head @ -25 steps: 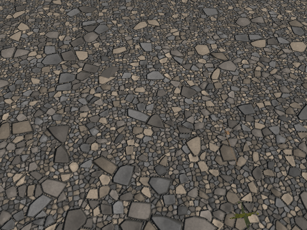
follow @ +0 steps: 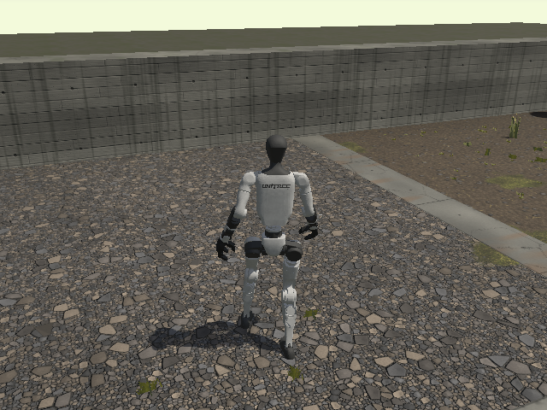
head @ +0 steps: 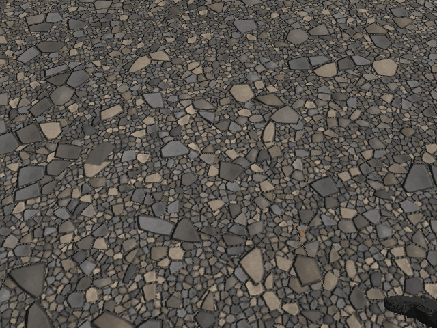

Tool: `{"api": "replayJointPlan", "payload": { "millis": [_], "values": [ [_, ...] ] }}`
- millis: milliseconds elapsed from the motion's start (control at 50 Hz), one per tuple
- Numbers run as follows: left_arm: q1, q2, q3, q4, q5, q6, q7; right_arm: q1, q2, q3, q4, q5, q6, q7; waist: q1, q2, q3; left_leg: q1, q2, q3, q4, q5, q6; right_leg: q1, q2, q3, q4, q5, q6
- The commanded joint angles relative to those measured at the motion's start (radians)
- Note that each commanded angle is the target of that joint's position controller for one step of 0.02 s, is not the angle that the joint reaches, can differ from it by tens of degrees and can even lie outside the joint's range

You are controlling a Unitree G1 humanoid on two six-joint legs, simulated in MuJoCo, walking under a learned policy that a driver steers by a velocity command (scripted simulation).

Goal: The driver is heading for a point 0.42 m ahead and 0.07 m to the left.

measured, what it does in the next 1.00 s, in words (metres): walks ahead: left foot, then right foot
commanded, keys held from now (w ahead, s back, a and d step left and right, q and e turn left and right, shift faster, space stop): e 0.26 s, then q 0.74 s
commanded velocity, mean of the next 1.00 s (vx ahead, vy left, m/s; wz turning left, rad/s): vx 0.08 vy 0.00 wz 0.02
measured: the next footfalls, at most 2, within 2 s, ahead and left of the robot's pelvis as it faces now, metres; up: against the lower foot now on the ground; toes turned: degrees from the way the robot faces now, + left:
left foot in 0.08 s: +0.24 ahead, +0.13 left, +0.00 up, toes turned -7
right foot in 0.46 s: +0.16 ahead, -0.12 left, +0.00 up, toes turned -10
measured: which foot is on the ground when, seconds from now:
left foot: up 0.00-0.06, down 0.08-0.50, up 0.52-0.74, down 0.76-1.00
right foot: down 0.00-0.08, up 0.10-0.44, down 0.46-0.76, up 0.78-1.00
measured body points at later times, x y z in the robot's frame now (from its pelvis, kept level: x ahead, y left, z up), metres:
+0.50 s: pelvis +0.12 +0.02 -0.01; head +0.14 +0.00 +0.44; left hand +0.33 +0.25 -0.10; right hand +0.18 -0.26 -0.14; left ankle +0.20 +0.14 -0.74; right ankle +0.12 -0.11 -0.74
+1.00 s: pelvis +0.14 +0.05 +0.00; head +0.18 +0.08 +0.45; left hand +0.29 +0.35 -0.11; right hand +0.29 -0.23 -0.09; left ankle +0.15 +0.12 -0.74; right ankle +0.14 -0.12 -0.66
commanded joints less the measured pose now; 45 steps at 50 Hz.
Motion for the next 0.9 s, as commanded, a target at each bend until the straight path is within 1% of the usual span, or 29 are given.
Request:
{"api": "replayJointPlan", "payload": {
  "millis": [20, 60, 80, 100, 120, 140, 160, 180, 220, 260, 340, 400, 440, 460, 480, 500, 520, 560, 640, 700, 740, 760, 780, 800, 820, 840, 860, 880, 900],
  "values": [
    [0.012, 0.15, 0.042, -0.052, -0.002, 0.01, 0.018, -0.034, -0.113, -0.032, -0.078, 0.002, -0.019, 0.006, -0.032, -0.161, -0.075, 0.171, -0.073, 0.031, -0.064, -0.004, 0.022, -0.035, -0.201, 0.19, 0.043, 0.413, -0.084],
    [-0.048, 0.134, 0.037, -0.083, -0.001, 0.018, 0.027, 0.063, -0.135, -0.044, -0.054, -0.006, -0.031, 0.006, -0.095, -0.174, -0.111, 0.284, -0.06, 0.041, -0.137, 0.032, 0.058, -0.021, -0.17, 0.216, 0.172, 0.429, -0.045],
    [-0.056, 0.092, 0.023, -0.107, 0.007, 0.015, 0.026, 0.145, -0.173, -0.053, -0.047, -0.026, -0.036, 0.0, -0.126, -0.128, -0.201, 0.468, 0.036, -0.014, -0.126, 0.211, 0.105, -0.082, -0.11, 0.178, 0.339, 0.35, -0.003],
    [0.038, 0.033, 0.005, -0.119, 0.027, 0.014, 0.026, 0.228, -0.225, -0.059, -0.048, -0.043, -0.028, -0.008, -0.106, 0.079, -0.334, 0.766, 0.276, -0.231, -0.042, 0.627, 0.206, -0.295, -0.002, 0.067, 0.632, -0.17, 0.06],
    [0.218, 0.069, 0.002, -0.123, 0.0, 0.012, 0.018, 0.273, -0.234, -0.065, -0.027, -0.021, -0.005, 0.0, -0.049, 0.313, -0.485, 0.932, 0.47, -0.561, -0.07, 0.522, 0.377, -0.475, 0.017, 0.034, 0.875, -0.485, 0.092],
    [0.197, 0.162, 0.023, -0.092, -0.015, 0.025, 0.018, 0.204, -0.161, -0.049, -0.063, -0.007, 0.011, -0.002, -0.064, 0.173, -0.42, 0.844, 0.418, -0.526, -0.12, 0.252, 0.356, -0.535, -0.059, 0.055, 0.973, -0.386, 0.121],
    [0.071, 0.196, 0.034, -0.109, -0.014, 0.044, 0.022, 0.153, -0.103, -0.031, -0.084, -0.007, 0.028, -0.011, -0.092, 0.098, -0.293, 0.725, 0.348, -0.356, -0.146, 0.116, 0.304, -0.569, -0.088, -0.002, 0.984, -0.308, 0.137],
    [0.016, 0.196, 0.039, -0.117, -0.008, 0.065, 0.029, 0.105, -0.085, -0.02, -0.087, -0.013, 0.043, -0.014, -0.083, 0.046, -0.214, 0.592, 0.294, -0.257, -0.178, 0.038, 0.28, -0.55, -0.12, -0.026, 0.951, -0.256, 0.146],
    [0.002, 0.152, 0.035, -0.136, -0.004, 0.092, 0.033, 0.058, -0.107, -0.025, -0.074, -0.023, 0.056, -0.02, -0.049, 0.084, -0.112, 0.374, 0.216, -0.113, -0.253, -0.034, 0.261, -0.447, -0.152, -0.067, 0.852, -0.195, 0.142],
    [0.005, 0.103, 0.023, -0.15, -0.003, 0.094, 0.034, 0.058, -0.123, -0.034, -0.062, -0.025, 0.055, -0.024, -0.049, 0.109, -0.108, 0.351, 0.203, -0.035, -0.286, 0.014, 0.281, -0.407, -0.152, -0.103, 0.755, -0.162, 0.141],
    [-0.035, 0.056, -0.006, -0.158, 0.022, 0.077, 0.025, 0.062, -0.126, -0.031, -0.035, -0.007, 0.061, -0.017, -0.056, 0.08, -0.187, 0.363, 0.215, 0.003, -0.267, 0.146, 0.312, -0.246, -0.153, -0.101, 0.488, -0.096, 0.12],
    [-0.033, 0.049, -0.012, -0.13, 0.03, 0.078, 0.012, 0.064, -0.102, -0.015, -0.008, 0.012, 0.067, 0.007, -0.048, 0.083, -0.169, 0.323, 0.174, 0.008, -0.253, -0.08, 0.275, -0.095, -0.13, -0.129, 0.231, 0.021, 0.101],
    [-0.035, 0.074, -0.006, -0.123, 0.038, 0.076, 0.007, 0.09, -0.078, 0.002, 0.013, 0.023, 0.069, 0.02, -0.03, 0.07, -0.129, 0.234, 0.127, 0.002, -0.216, -0.25, 0.194, 0.062, -0.117, -0.134, 0.015, 0.138, 0.066],
    [-0.038, 0.132, 0.003, -0.142, 0.049, 0.074, 0.014, 0.122, -0.053, 0.015, 0.017, 0.008, 0.063, 0.029, -0.045, 0.005, -0.138, 0.175, 0.086, 0.011, -0.161, -0.343, 0.121, 0.141, -0.237, -0.01, -0.011, 0.226, 0.027],
    [-0.098, 0.212, 0.016, -0.161, 0.053, 0.08, 0.025, 0.181, -0.043, 0.016, 0.016, -0.005, 0.055, 0.037, -0.115, -0.17, -0.125, 0.155, -0.008, 0.104, -0.075, -0.441, 0.059, 0.075, -0.369, 0.082, -0.011, 0.235, -0.044],
    [-0.132, 0.182, 0.016, -0.152, 0.056, 0.078, 0.022, 0.156, -0.073, 0.007, 0.013, 0.005, 0.06, 0.025, -0.099, -0.25, -0.114, 0.251, -0.021, 0.128, -0.017, -0.421, 0.037, -0.094, -0.37, 0.082, -0.062, 0.04, -0.079],
    [-0.169, 0.161, 0.013, -0.161, 0.054, 0.07, 0.02, 0.133, -0.114, -0.005, 0.012, 0.011, 0.068, 0.016, -0.091, -0.238, -0.062, 0.247, -0.035, 0.139, 0.035, -0.372, 0.031, -0.125, -0.328, 0.051, -0.075, -0.053, -0.061],
    [-0.174, 0.17, 0.02, -0.161, 0.044, 0.055, 0.026, 0.144, -0.13, -0.02, 0.017, 0.012, 0.087, 0.0, -0.077, -0.264, -0.028, 0.189, -0.045, 0.15, 0.139, -0.379, 0.034, -0.124, -0.342, 0.034, -0.067, 0.031, -0.059],
    [-0.168, 0.153, 0.023, -0.155, 0.026, 0.043, 0.043, 0.162, -0.093, -0.027, -0.013, 0.026, 0.108, 0.009, -0.063, -0.216, -0.067, 0.104, -0.003, 0.124, 0.337, -0.582, 0.044, -0.031, -0.451, 0.046, 0.01, 0.485, -0.136],
    [-0.222, 0.164, 0.032, -0.155, 0.012, 0.056, 0.047, 0.188, -0.081, -0.028, -0.018, 0.029, 0.118, 0.023, -0.078, -0.188, -0.108, 0.187, -0.015, 0.169, 0.211, -0.459, 0.046, -0.018, -0.427, -0.026, 0.072, 0.536, -0.108],
    [-0.229, 0.158, 0.035, -0.141, -0.002, 0.066, 0.046, 0.235, -0.087, -0.036, -0.011, 0.024, 0.123, 0.03, -0.105, -0.165, -0.116, 0.316, -0.059, 0.199, 0.011, -0.261, 0.073, -0.072, -0.382, -0.102, 0.16, 0.421, -0.044],
    [-0.168, 0.129, 0.032, -0.122, 0.004, 0.064, 0.043, 0.24, -0.138, -0.052, -0.021, 0.014, 0.122, 0.022, -0.088, -0.033, -0.112, 0.403, -0.014, 0.072, -0.101, -0.031, 0.113, -0.155, -0.312, -0.184, 0.309, 0.224, 0.034],
    [-0.175, 0.059, 0.008, -0.165, 0.052, 0.062, 0.041, 0.25, -0.291, -0.086, -0.048, 0.008, 0.118, 0.005, -0.061, 0.288, -0.098, 0.546, 0.254, -0.334, -0.152, 0.386, 0.268, -0.452, -0.152, -0.27, 0.608, -0.264, 0.158],
    [-0.28, 0.076, 0.009, -0.191, 0.041, 0.053, 0.048, 0.314, -0.268, -0.072, -0.057, -0.031, 0.1, 0.017, -0.152, 0.223, -0.172, 0.559, 0.351, -0.467, -0.197, 0.418, 0.426, -0.527, -0.086, -0.1, 0.785, -0.453, 0.153],
    [-0.288, 0.107, 0.018, -0.183, 0.021, 0.052, 0.05, 0.287, -0.246, -0.065, -0.063, -0.033, 0.082, 0.019, -0.137, 0.115, -0.154, 0.569, 0.317, -0.395, -0.184, 0.365, 0.413, -0.56, -0.108, -0.056, 0.859, -0.401, 0.14],
    [-0.276, 0.118, 0.024, -0.166, 0.02, 0.052, 0.054, 0.237, -0.228, -0.063, -0.071, -0.012, 0.074, 0.01, -0.112, 0.06, -0.134, 0.57, 0.264, -0.321, -0.164, 0.302, 0.359, -0.583, -0.125, -0.05, 0.857, -0.314, 0.132],
    [-0.27, 0.124, 0.028, -0.148, 0.027, 0.053, 0.06, 0.202, -0.206, -0.057, -0.079, 0.009, 0.078, -0.001, -0.102, 0.029, -0.125, 0.567, 0.23, -0.281, -0.159, 0.26, 0.316, -0.593, -0.138, -0.045, 0.827, -0.243, 0.133],
    [-0.259, 0.131, 0.033, -0.144, 0.029, 0.054, 0.064, 0.181, -0.192, -0.051, -0.085, 0.021, 0.086, -0.012, -0.087, 0.036, -0.127, 0.542, 0.202, -0.251, -0.165, 0.241, 0.294, -0.557, -0.143, -0.04, 0.8, -0.189, 0.137],
    [-0.244, 0.121, 0.032, -0.138, 0.025, 0.053, 0.06, 0.181, -0.188, -0.048, -0.09, 0.021, 0.094, -0.019, -0.079, 0.05, -0.136, 0.523, 0.177, -0.234, -0.173, 0.232, 0.285, -0.521, -0.127, -0.049, 0.796, -0.148, 0.144]
  ]
}}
